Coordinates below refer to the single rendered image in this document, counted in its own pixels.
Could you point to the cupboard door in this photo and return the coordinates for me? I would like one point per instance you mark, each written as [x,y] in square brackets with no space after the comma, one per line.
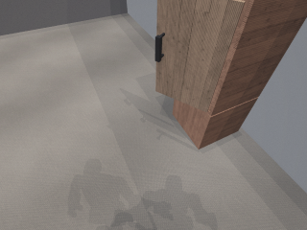
[198,34]

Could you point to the handle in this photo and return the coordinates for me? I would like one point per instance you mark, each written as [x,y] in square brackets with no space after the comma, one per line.
[158,48]

